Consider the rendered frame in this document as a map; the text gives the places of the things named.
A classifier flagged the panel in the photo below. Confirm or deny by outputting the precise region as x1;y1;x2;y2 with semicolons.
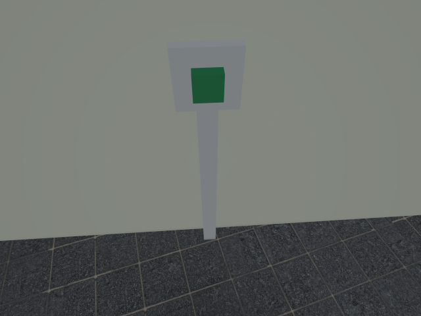
167;39;246;240

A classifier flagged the button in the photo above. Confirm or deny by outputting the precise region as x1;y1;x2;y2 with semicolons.
191;67;225;103

